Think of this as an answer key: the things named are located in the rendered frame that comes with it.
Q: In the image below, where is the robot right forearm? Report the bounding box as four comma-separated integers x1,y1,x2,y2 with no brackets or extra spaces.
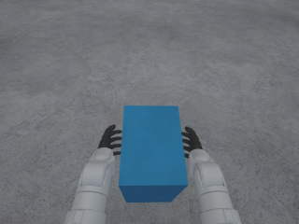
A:
188,148,242,224

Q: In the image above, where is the robot left hand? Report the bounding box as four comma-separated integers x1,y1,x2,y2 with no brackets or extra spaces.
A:
98,124,122,156

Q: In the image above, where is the robot right hand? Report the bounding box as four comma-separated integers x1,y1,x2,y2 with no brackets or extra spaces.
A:
181,126,203,159

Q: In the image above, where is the carton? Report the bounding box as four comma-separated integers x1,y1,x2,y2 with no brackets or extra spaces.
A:
119,105,189,203

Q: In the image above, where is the robot left forearm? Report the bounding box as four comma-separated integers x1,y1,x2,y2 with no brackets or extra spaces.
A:
64,147,116,224

